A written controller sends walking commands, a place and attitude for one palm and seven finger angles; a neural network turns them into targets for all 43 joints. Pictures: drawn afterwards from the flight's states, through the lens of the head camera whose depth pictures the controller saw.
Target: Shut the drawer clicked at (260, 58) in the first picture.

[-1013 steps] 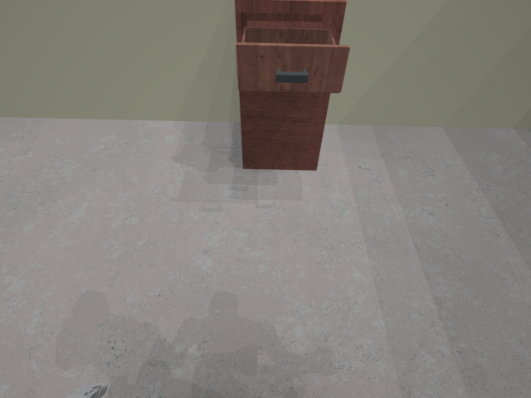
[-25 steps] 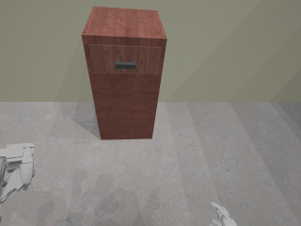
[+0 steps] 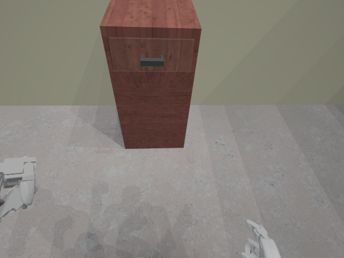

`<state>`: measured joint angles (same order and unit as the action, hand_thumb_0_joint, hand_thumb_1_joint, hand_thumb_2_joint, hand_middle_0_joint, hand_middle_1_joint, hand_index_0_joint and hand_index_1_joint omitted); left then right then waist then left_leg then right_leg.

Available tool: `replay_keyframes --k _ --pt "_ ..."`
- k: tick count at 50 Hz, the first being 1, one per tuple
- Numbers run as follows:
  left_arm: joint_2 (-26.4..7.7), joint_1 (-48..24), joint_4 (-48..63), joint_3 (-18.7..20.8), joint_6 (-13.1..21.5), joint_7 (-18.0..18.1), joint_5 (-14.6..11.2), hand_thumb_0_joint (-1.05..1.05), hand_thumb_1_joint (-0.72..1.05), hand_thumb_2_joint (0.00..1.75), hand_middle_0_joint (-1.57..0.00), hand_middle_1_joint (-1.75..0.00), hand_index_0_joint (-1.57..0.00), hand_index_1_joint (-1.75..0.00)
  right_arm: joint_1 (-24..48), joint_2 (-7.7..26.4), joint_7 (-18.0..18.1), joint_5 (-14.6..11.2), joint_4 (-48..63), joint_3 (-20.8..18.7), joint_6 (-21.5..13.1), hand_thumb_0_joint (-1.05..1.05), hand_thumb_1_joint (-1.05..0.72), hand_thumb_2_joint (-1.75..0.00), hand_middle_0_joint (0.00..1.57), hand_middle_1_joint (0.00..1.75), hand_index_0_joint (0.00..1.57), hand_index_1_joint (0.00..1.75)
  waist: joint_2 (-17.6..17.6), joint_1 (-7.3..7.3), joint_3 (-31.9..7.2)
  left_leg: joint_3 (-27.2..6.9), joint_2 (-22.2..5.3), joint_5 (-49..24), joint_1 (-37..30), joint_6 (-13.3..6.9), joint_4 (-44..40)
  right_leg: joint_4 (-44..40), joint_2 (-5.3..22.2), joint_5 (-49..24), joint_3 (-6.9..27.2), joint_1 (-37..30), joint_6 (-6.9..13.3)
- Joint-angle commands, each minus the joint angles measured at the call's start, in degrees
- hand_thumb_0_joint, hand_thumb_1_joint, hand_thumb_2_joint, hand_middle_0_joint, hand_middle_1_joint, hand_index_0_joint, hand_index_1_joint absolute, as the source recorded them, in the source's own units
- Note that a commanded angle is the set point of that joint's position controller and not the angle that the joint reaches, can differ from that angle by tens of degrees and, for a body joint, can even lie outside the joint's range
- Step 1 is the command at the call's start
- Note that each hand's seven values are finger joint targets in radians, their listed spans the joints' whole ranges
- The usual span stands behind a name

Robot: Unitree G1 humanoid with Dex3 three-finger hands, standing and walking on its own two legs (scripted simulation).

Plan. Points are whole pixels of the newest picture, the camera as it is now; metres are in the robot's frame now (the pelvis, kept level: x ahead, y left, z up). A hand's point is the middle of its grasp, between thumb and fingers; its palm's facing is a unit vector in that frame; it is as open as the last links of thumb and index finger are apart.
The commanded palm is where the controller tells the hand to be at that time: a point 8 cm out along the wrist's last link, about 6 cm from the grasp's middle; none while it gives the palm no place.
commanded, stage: let the arm hang, fingers relaxed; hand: left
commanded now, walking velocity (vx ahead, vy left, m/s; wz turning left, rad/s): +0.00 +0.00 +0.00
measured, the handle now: (152, 59) +0.91 +0.14 -0.03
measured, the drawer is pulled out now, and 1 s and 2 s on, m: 0.00 0.00 0.00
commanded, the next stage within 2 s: look to check the result in 1.08 s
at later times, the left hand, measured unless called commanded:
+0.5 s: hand out of the picture -0.02 +0.20 -0.16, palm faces +0.07 -0.97 -0.23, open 4.7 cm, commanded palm none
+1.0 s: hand out of the picture +0.03 +0.17 -0.16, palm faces +0.04 -0.98 -0.19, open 7.3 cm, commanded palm none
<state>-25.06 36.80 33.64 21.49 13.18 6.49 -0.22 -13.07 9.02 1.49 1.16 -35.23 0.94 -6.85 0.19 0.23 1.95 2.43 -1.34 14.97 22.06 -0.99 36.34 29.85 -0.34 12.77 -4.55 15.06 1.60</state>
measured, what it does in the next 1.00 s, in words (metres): stands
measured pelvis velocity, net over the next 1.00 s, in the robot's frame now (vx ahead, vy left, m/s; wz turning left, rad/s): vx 0.02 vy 0.00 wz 0.01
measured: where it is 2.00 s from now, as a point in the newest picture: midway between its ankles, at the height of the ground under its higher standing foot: outside the picture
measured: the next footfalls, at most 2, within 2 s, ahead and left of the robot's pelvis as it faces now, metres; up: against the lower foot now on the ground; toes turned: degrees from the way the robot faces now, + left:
none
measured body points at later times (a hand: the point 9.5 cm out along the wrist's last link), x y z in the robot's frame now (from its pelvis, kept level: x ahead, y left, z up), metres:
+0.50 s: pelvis +0.02 +0.00 +0.01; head +0.04 +0.01 +0.46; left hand -0.02 +0.25 -0.14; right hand +0.03 -0.23 -0.15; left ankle +0.05 +0.11 -0.73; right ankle +0.02 -0.11 -0.73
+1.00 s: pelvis +0.02 +0.00 +0.01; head +0.03 -0.01 +0.46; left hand +0.03 +0.22 -0.15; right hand +0.00 -0.21 -0.15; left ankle +0.05 +0.11 -0.73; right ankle +0.02 -0.11 -0.73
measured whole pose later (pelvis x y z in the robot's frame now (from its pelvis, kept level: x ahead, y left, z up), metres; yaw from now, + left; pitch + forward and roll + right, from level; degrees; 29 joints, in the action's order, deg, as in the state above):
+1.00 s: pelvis +0.02 +0.00 +0.01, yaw +1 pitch -2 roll +0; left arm -8.1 14.6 -65.2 0.6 0.0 1.5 0.6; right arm -17.5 6.2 1.7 1.3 -64.8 -0.7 0.4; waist -0.6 0.5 2.7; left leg 3.0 -0.5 10.6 11.5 -0.7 23.8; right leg 24.3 1.3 13.4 -4.8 9.1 0.6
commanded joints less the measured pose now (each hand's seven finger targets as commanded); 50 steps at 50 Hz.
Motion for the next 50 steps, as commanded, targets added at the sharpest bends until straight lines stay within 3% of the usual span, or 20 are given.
replay_keyframes --k 1,2,3,4,5,6,7,8,9,10,11,12,15,18,20,26,29,45,50 --pt "5.27 -10.21 -37.69 -14.15 -12.94 -5.85 2.62 0.00 0.90 0.90 -1.32 -1.51 -1.32 -1.51 -2.05 9.40 -2.87 -1.51 -3.89 -5.14 2.16 0.00 -0.90 -0.90 0.20 0.30 0.20 0.30 4.78 4.47 -7.56 -3.46 -2.73 0.01 -7.00 0.99 6.45 -0.18 12.73 0.80 8.50 10.72 4.42" --pt "6.93 -12.11 -39.45 -15.19 -13.62 -6.11 2.42 0.00 0.90 0.90 -1.28 -1.47 -1.28 -1.47 -1.96 9.80 -2.83 -0.94 -4.24 -4.77 3.50 0.00 -0.90 -0.90 0.20 0.30 0.20 0.30 4.37 3.61 -6.42 -7.00 -4.24 -2.22 -6.03 -0.53 2.51 2.66 9.33 10.43 4.78 13.92 2.08" --pt "7.60 -12.33 -41.71 -15.83 -14.03 -6.24 2.39 0.00 0.90 0.90 -1.24 -1.43 -1.24 -1.43 -1.20 10.46 -2.50 -0.24 -3.47 -4.20 4.59 0.00 -0.90 -0.90 0.20 0.30 0.20 0.30 4.62 2.32 -4.95 -10.02 -6.44 -3.55 -3.63 -2.59 -1.33 4.67 6.29 11.36 2.04 12.70 0.04" --pt "7.82 -12.86 -44.50 -16.17 -14.19 -6.26 2.40 0.00 0.90 0.90 -1.20 -1.38 -1.20 -1.38 0.76 11.55 -1.99 0.42 -3.11 -3.93 4.81 0.00 -0.90 -0.90 0.20 0.30 0.20 0.30 5.30 0.88 -3.05 -12.38 -8.02 -4.23 1.39 -4.02 -4.47 5.13 4.60 7.78 2.01 8.11 -0.82" --pt "7.73 -13.31 -47.64 -16.37 -13.83 -6.24 2.54 0.00 0.90 0.90 -1.16 -1.34 -1.16 -1.34 2.56 11.53 -1.45 0.90 -2.99 -3.42 4.70 0.00 -0.90 -0.90 0.20 0.30 0.20 0.30 10.62 -0.77 -3.21 -11.89 -6.77 -7.79 4.08 -3.96 -3.98 2.14 5.07 -0.21 4.13 2.22 -0.82" --pt "6.42 -14.37 -51.61 -16.14 -13.62 -6.19 2.62 0.00 0.90 0.90 -1.12 -1.30 -1.12 -1.30 1.83 10.55 -1.36 0.93 -3.60 -3.34 4.70 0.00 -0.90 -0.90 0.20 0.30 0.20 0.30 14.64 -0.55 -5.03 -9.04 -3.81 -11.56 1.88 -2.93 -1.32 1.31 7.71 -8.95 5.50 0.21 0.50" --pt "5.20 -16.49 -55.57 -16.20 -13.80 -6.12 2.57 0.00 0.90 0.90 -1.08 -1.25 -1.08 -1.25 1.07 10.20 -1.34 0.80 -4.87 -3.55 5.25 0.00 -0.90 -0.90 0.20 0.30 0.20 0.30 14.79 0.28 -4.43 -6.24 -1.81 -11.36 -0.20 -1.75 -0.14 0.49 9.58 -10.77 6.31 1.12 2.10" --pt "5.44 -17.96 -59.49 -16.79 -13.93 -6.15 2.05 0.00 0.90 0.90 -1.04 -1.21 -1.04 -1.21 0.51 9.78 -1.23 0.74 -6.47 -3.46 5.81 0.00 -0.90 -0.90 0.20 0.30 0.20 0.30 10.34 0.80 -2.67 -5.87 -1.91 -9.51 -2.96 -1.55 -1.72 -0.90 9.97 -6.31 6.71 4.26 2.82" --pt "5.71 -19.04 -63.14 -17.17 -13.94 -6.07 1.74 0.00 0.90 0.90 -1.00 -1.17 -1.00 -1.17 0.38 9.12 -1.16 0.86 -7.81 -3.14 6.11 0.00 -0.90 -0.90 0.20 0.30 0.20 0.30 5.26 0.81 -1.11 -6.63 -2.56 -9.73 -3.47 -1.71 -4.36 -1.36 8.68 -2.53 6.19 5.03 2.20" --pt "6.08 -19.18 -66.29 -17.54 -13.95 -5.99 1.48 0.00 0.90 0.90 -0.96 -1.12 -0.96 -1.12 0.53 8.92 -1.13 0.90 -9.03 -2.76 6.08 0.00 -0.90 -0.90 0.20 0.30 0.20 0.30 -2.31 0.31 0.24 -7.98 -3.45 -9.66 -2.23 -2.03 -8.10 -1.28 7.15 0.17 5.56 3.67 1.23" --pt "6.09 -18.63 -69.42 -17.83 -13.87 -5.79 1.25 0.00 0.90 0.90 -0.92 -1.08 -0.92 -1.08 0.50 8.84 -1.08 0.84 -10.10 -2.52 5.99 0.00 -0.90 -0.90 0.20 0.30 0.20 0.30 -7.02 -0.25 0.36 -9.21 -4.11 -9.13 -1.10 -2.38 -11.16 -1.33 5.90 1.59 5.06 0.94 0.51" --pt "5.57 -17.76 -72.22 -18.10 -13.78 -5.68 1.13 0.00 0.90 0.90 -0.88 -1.04 -0.88 -1.04 0.41 9.20 -0.94 0.65 -10.96 -2.50 6.04 0.00 -0.90 -0.90 0.20 0.30 0.20 0.30 -9.23 -0.91 0.34 -10.02 -4.70 -8.28 -0.25 -2.62 -12.80 -2.01 5.40 2.25 4.45 -1.39 0.23" --pt "7.55 -15.84 -79.41 -18.26 -13.39 -5.47 0.77 0.00 0.90 0.90 -0.76 -0.91 -0.76 -0.91 -0.72 7.37 -0.47 0.50 -13.70 -2.58 6.50 0.00 -0.90 -0.90 0.20 0.30 0.20 0.30 -13.13 -1.14 -2.33 -8.48 -3.84 -0.48 -1.57 -2.12 -14.38 -5.78 5.58 3.00 4.86 -4.86 0.88" --pt "7.46 -16.91 -83.99 -18.86 -12.83 -5.65 0.74 0.00 0.90 0.90 -0.64 -0.78 -0.64 -0.78 -3.73 6.94 -0.22 0.08 -16.30 -2.73 6.48 0.00 -0.90 -0.90 0.20 0.30 0.20 0.30 -6.56 -0.30 -5.08 -7.89 -4.15 -2.98 -5.91 -1.95 -14.01 -7.95 6.23 0.63 4.83 -5.68 1.32" --pt "7.63 -17.53 -86.67 -19.30 -12.73 -5.63 0.66 0.00 0.90 0.90 -0.56 -0.69 -0.56 -0.69 -4.91 6.89 -0.10 -0.08 -18.06 -2.80 6.63 0.00 -0.90 -0.90 0.20 0.30 0.20 0.30 -3.41 0.10 -4.29 -7.34 -4.21 -3.55 -7.76 -1.73 -14.29 -9.15 6.47 1.15 4.39 -4.40 1.34" --pt "8.81 -16.88 -92.58 -20.08 -12.64 -5.18 0.63 0.00 0.90 0.90 -0.32 -0.43 -0.32 -0.43 -6.50 6.00 0.19 -0.36 -22.39 -2.71 6.81 0.00 -0.90 -0.90 0.20 0.30 0.20 0.30 1.03 0.22 0.37 -6.13 -4.36 -5.75 -10.22 -1.66 -15.56 -11.26 6.82 1.53 3.97 -1.47 1.11" --pt "9.39 -16.56 -94.57 -20.34 -12.56 -4.93 0.62 0.00 0.90 0.90 -0.20 -0.30 -0.20 -0.30 -6.82 5.36 0.24 -0.34 -24.29 -2.48 6.79 0.00 -0.90 -0.90 0.20 0.30 0.20 0.30 0.34 0.19 1.75 -5.68 -4.22 -6.75 -10.72 -1.56 -16.05 -11.50 6.82 1.28 4.19 -1.21 1.01" --pt "11.66 -17.21 -97.97 -20.02 -12.69 -4.43 0.57 0.00 0.90 0.90 -0.20 -0.30 -0.20 -0.30 -7.99 2.49 0.62 -0.07 -28.56 -2.13 6.60 0.00 -0.90 -0.90 0.20 0.30 0.20 0.30 -2.39 -0.25 4.29 -4.74 -3.95 -5.50 -9.36 -1.02 -17.82 -11.72 6.39 1.59 4.57 -2.40 0.91" --pt "12.04 -17.00 -97.85 -19.85 -12.48 -4.41 0.54 0.00 0.90 0.90 -0.20 -0.30 -0.20 -0.30 -9.03 2.10 0.69 -0.08 -28.80 -2.31 6.53 0.00 -0.90 -0.90 0.20 0.30 0.20 0.30 -0.40 -0.08 2.83 -4.33 -3.99 -6.71 -10.38 -1.06 -17.13 -11.74 6.48 0.79 4.71 -2.75 1.01"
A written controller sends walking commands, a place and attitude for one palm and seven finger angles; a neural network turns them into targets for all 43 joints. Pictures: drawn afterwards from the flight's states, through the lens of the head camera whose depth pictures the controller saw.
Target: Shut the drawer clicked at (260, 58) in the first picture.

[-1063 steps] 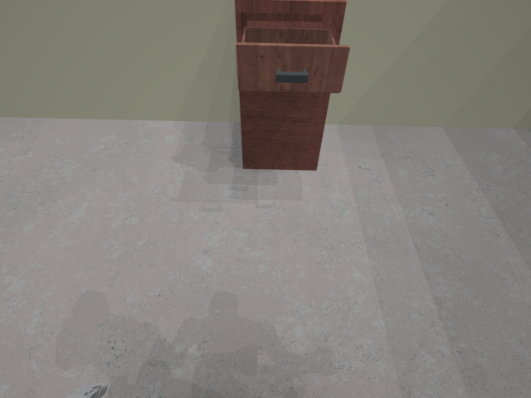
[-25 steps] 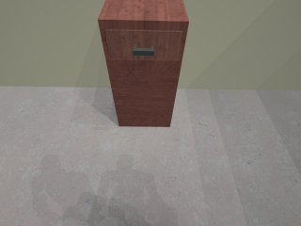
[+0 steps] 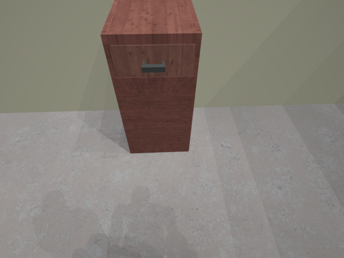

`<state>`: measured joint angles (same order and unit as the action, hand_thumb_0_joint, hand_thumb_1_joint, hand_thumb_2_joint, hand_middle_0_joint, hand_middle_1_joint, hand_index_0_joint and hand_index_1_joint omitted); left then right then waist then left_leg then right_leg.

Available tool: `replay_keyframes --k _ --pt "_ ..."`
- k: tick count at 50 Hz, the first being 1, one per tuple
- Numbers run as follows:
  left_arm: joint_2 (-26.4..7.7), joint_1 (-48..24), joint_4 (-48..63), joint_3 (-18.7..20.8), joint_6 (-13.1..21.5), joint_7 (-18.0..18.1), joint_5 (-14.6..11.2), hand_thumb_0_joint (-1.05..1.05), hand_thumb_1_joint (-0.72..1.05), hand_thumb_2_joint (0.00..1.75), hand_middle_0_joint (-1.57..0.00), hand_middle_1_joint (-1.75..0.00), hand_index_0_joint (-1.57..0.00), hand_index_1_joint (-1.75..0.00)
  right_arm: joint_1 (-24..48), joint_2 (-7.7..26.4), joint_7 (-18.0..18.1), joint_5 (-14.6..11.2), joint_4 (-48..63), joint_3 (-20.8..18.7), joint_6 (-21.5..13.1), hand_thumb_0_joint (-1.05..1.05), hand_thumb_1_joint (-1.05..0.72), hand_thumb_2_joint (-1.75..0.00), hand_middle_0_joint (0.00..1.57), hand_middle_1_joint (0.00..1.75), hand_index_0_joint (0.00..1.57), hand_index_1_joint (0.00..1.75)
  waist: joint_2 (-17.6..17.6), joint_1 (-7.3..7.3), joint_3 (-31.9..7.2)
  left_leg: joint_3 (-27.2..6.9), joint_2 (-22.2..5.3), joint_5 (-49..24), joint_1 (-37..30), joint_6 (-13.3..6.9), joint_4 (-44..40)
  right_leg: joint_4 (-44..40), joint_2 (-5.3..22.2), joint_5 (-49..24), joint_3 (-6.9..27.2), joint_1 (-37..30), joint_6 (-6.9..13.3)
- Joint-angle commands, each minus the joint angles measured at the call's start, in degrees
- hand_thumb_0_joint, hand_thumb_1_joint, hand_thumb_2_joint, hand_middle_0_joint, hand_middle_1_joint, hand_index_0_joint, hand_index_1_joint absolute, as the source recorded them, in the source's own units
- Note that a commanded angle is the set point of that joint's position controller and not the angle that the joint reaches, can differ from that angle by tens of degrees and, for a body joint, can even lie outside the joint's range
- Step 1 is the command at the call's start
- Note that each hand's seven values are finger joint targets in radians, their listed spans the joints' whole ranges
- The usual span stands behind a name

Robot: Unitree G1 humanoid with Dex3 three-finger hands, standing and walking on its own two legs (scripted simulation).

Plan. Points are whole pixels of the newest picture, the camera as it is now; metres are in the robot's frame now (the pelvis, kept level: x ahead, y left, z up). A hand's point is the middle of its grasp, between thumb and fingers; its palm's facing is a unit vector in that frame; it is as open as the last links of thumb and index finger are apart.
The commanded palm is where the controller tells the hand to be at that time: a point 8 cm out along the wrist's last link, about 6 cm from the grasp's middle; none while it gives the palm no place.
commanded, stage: let the arm hang, fingers relaxed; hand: left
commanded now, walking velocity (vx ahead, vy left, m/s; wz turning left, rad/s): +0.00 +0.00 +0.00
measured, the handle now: (153, 65) +0.89 +0.13 -0.04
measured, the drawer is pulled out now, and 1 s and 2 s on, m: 0.00 0.00 0.00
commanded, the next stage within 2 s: look to check the result in 0.08 s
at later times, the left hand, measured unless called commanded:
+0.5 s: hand out of the picture -0.01 +0.15 -0.18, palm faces +0.04 -0.99 -0.17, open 7.4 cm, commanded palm none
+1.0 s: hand out of the picture +0.01 +0.15 -0.17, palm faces +0.04 -0.98 -0.19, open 7.4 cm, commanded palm none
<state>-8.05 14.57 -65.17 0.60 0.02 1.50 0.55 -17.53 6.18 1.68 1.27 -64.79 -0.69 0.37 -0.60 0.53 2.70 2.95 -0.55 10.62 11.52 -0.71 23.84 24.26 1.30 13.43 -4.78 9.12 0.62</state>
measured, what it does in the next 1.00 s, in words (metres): stands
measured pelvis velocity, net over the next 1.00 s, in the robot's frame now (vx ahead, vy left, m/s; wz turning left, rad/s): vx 0.02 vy -0.01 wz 0.00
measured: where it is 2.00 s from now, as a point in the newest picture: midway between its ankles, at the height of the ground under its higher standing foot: outside the picture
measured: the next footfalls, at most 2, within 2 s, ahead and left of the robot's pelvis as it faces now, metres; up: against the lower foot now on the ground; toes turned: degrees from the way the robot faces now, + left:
none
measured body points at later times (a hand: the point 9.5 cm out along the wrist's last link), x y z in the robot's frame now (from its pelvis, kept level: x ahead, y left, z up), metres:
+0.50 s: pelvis +0.01 -0.01 +0.00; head +0.02 -0.01 +0.45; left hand -0.01 +0.20 -0.16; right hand -0.01 -0.21 -0.17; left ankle +0.03 +0.11 -0.74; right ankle +0.00 -0.11 -0.74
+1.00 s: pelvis +0.02 -0.01 +0.00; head +0.03 -0.02 +0.45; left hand +0.01 +0.21 -0.16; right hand +0.00 -0.22 -0.17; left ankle +0.03 +0.11 -0.74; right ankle +0.00 -0.11 -0.74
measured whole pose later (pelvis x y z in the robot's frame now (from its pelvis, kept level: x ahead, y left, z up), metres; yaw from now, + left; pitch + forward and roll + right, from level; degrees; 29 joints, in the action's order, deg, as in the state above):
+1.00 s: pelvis +0.02 -0.01 +0.00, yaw +0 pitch -2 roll +0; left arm -7.7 15.6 -65.8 1.0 0.7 1.7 0.5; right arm -16.4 6.7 2.0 1.1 -65.7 -1.1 0.1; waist -0.7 0.3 3.2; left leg 2.7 -1.7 11.5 9.9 0.6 23.0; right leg 23.0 0.0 14.2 -4.9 7.4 1.7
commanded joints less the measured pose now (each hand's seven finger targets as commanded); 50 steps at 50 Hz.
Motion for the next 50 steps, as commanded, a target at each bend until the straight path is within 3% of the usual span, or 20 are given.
replay_keyframes --k 1,26,44,50 --pt "-4.98 4.93 0.92 1.00 0.64 0.61 -0.24 0.00 0.90 0.90 -0.20 -0.30 -0.20 -0.30 -4.45 4.84 0.53 -0.23 0.59 -0.68 -0.68 0.00 -0.90 -0.90 0.20 0.30 0.20 0.30 -0.09 -0.34 2.53 -4.99 -4.77 -2.37 0.18 -1.33 -4.66 -6.06 4.72 0.07 5.04 3.43 2.00" --pt "-4.13 6.58 0.19 1.11 1.15 0.87 -0.18 0.00 0.90 0.90 -0.20 -0.30 -0.20 -0.30 -4.11 4.53 0.84 -0.39 -0.03 -0.86 -0.87 0.00 -0.90 -0.90 0.20 0.30 0.20 0.30 -0.23 -0.21 2.45 -4.09 -5.28 -5.12 -1.94 -1.15 -3.92 -6.60 4.64 -3.13 5.50 3.21 2.05" --pt "-5.24 5.51 0.62 1.34 1.31 0.81 -0.17 0.00 0.90 0.90 -0.20 -0.30 -0.20 -0.30 -3.40 5.43 0.75 -0.32 -0.12 -0.95 -0.82 0.00 -0.90 -0.90 0.20 0.30 0.20 0.30 1.34 -0.22 2.51 -4.05 -5.16 -5.50 -2.21 -0.89 -3.95 -7.28 4.87 -3.71 5.57 2.48 2.11" --pt "-5.79 5.14 0.78 1.42 1.41 0.78 -0.24 0.00 0.90 0.90 -0.20 -0.30 -0.20 -0.30 -3.07 5.67 0.78 -0.35 -0.20 -0.98 -0.85 0.00 -0.90 -0.90 0.20 0.30 0.20 0.30 0.38 -0.21 2.37 -4.00 -5.18 -6.08 -2.35 -0.84 -3.82 -7.34 5.09 -4.95 5.54 2.09 2.14"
